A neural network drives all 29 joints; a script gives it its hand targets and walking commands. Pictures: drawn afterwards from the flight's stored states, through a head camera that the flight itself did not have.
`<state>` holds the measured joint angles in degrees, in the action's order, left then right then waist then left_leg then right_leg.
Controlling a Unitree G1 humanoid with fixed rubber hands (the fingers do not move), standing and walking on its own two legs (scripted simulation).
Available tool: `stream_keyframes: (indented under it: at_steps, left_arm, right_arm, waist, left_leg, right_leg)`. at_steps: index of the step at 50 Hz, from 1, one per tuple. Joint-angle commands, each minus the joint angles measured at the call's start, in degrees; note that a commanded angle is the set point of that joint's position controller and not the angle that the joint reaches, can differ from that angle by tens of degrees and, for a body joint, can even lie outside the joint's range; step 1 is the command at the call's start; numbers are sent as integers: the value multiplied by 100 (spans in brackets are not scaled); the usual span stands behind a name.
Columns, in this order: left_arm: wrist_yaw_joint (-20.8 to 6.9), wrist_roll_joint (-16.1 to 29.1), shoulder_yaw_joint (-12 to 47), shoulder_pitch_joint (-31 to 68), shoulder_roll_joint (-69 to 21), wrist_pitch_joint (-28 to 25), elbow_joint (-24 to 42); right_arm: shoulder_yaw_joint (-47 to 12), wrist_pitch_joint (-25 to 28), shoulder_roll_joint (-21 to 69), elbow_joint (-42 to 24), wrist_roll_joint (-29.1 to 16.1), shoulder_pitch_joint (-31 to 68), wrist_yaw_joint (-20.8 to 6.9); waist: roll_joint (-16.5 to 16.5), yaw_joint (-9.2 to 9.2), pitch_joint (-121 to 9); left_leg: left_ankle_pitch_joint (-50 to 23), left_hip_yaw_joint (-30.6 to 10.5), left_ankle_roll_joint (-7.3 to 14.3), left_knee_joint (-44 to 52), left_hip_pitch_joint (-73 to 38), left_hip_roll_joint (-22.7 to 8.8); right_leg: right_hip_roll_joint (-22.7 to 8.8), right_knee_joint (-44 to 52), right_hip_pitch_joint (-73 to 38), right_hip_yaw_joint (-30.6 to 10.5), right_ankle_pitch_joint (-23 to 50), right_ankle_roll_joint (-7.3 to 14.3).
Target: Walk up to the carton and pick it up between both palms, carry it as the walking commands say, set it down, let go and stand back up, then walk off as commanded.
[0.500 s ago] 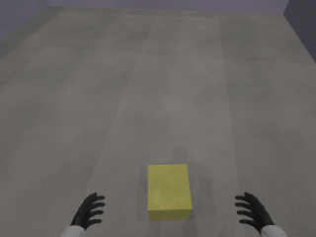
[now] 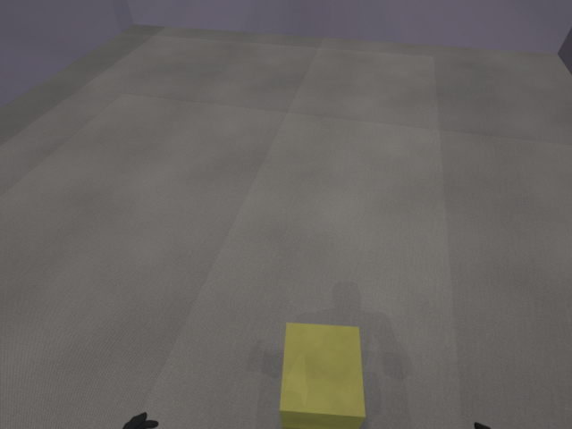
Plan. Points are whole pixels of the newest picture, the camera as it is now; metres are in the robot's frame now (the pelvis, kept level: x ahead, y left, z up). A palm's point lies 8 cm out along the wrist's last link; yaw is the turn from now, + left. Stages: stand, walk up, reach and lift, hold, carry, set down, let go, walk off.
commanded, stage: stand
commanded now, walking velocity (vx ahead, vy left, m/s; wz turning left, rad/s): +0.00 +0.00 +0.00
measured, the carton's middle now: (320, 377) +0.41 -0.05 -0.66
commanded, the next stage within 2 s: walk off in 1.50 s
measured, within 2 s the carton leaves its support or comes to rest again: neither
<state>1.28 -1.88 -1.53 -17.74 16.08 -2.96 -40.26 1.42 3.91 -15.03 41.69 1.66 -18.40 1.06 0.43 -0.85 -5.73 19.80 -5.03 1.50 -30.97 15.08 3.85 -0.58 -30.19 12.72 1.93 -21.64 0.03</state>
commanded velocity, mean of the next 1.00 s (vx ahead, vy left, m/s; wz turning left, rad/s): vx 0.00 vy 0.00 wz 0.00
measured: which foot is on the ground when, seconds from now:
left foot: down 0.00-1.00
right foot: down 0.00-1.00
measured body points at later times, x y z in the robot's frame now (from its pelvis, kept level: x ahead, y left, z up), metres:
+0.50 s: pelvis +0.01 +0.00 -0.01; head +0.01 +0.01 +0.44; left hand +0.03 +0.28 -0.14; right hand +0.09 -0.25 -0.13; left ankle -0.05 +0.11 -0.73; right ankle -0.07 -0.11 -0.73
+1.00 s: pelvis -0.01 +0.00 +0.00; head -0.01 +0.01 +0.45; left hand -0.06 +0.24 -0.15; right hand +0.01 -0.24 -0.15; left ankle -0.05 +0.11 -0.73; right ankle -0.07 -0.11 -0.73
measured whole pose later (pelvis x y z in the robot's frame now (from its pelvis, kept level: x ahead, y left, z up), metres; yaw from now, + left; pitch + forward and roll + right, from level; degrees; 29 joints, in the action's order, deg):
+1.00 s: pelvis -0.01 +0.00 +0.00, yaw +5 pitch +0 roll +0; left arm 2.7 -1.2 0.7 -22.7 12.4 1.4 -59.1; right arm -1.2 -0.1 -11.2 57.6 0.6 -20.6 2.9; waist 0.6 -0.9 -0.7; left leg 18.8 -8.6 1.5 -30.8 11.5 4.7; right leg -1.7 -27.5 6.3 6.5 -21.1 -0.1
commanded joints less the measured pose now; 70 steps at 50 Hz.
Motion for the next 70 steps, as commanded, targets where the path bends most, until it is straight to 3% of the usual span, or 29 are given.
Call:
stream_keyframes:
  at_steps: [1,9,31,52,70]
  left_arm:
    - [47,30,-102,-174,615,-27,248]
    - [106,73,-59,-427,633,105,-14]
    - [152,70,27,-755,502,365,-928]
    - [163,71,153,-988,90,405,-1994]
    - [175,71,218,-1031,-212,361,-2469]
  right_arm:
    - [134,26,-631,-262,-21,-198,49]
    - [67,-96,-612,-93,-56,-245,100]
    - [-24,-308,-529,643,-73,-430,178]
    - [-185,-383,-112,1667,-111,-615,208]
    - [-297,-409,189,2166,-130,-609,225]
  waist:
    - [15,15,-14]
    - [-23,0,89]
    - [-128,-14,617]
    - [-90,-7,1006]
    - [-69,-21,1129]
  left_leg:
    - [-2778,-587,10,120,149,-677]
    - [-2965,-570,83,-77,193,-623]
    - [-2612,-869,209,147,242,-553]
    - [-2217,-835,151,505,142,-544]
    - [-1840,-735,92,593,222,-552]
  right_leg:
    - [-568,71,-362,-472,2575,-90]
    - [-561,-36,-405,-265,2708,-30]
    - [-514,291,-554,-7,1434,48]
    - [-557,662,-786,-3,1361,80]
    - [-572,779,-689,-75,1277,169]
